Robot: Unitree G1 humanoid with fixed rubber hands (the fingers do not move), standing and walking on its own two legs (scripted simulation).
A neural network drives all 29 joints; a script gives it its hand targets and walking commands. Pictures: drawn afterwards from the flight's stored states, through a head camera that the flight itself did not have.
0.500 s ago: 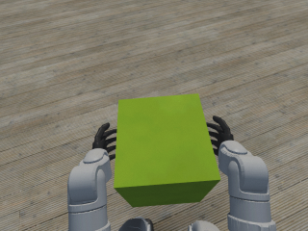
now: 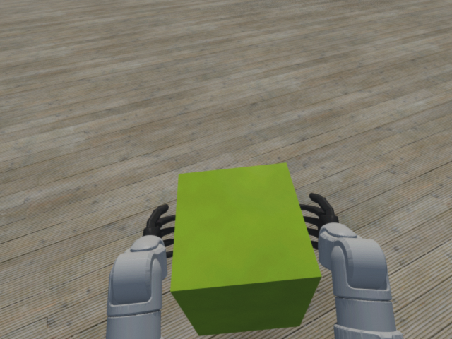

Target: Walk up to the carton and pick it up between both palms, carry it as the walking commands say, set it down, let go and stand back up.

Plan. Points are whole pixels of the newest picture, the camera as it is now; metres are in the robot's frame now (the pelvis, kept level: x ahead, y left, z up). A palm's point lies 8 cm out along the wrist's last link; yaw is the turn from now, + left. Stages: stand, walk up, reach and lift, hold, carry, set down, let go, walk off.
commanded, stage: carry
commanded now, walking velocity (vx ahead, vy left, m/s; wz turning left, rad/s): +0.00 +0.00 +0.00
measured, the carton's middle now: (241, 252) +0.28 -0.01 +0.00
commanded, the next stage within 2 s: none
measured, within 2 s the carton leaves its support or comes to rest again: neither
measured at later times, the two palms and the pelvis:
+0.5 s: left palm (131, 294) +0.18 +0.16 +0.07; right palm (335, 293) +0.16 -0.13 +0.08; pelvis -0.09 +0.03 +0.00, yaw +0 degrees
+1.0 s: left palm (109, 315) +0.15 +0.19 +0.07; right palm (316, 300) +0.16 -0.10 +0.07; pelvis -0.12 +0.04 +0.00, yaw +1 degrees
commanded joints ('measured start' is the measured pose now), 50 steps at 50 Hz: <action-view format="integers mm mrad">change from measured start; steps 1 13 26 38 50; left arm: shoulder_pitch -703 -529 -600 -581 -548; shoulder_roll -990 -979 -970 -987 -938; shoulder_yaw -723 -660 -681 -690 -642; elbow -191 -98 -182 -89 -78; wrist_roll -476 -498 -439 -487 -410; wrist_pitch -41 -15 -30 -15 -66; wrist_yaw -239 -289 -213 -253 -232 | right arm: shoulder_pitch -560 -518 -569 -528 -480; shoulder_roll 981 972 968 940 914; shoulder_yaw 695 734 734 709 674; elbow -120 -203 -175 -170 -105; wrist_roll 390 325 442 373 340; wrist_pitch -6 -8 14 5 -31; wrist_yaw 313 243 316 276 293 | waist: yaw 18 32 34 23 18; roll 252 -246 149 26 -38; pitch -61 -199 -163 -167 -226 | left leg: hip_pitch -139 8 -126 -56 -17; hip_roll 180 6 118 102 25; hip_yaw -73 46 -88 -89 10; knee -317 155 -239 -180 -98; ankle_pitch -106 -38 -226 -193 -114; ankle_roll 107 26 56 63 37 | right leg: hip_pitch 79 140 256 117 121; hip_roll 42 -137 6 -10 -43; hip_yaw -59 125 -6 28 58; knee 197 -410 -250 -323 -373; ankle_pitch -21 99 15 -122 -183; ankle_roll -10 -128 -49 -34 -48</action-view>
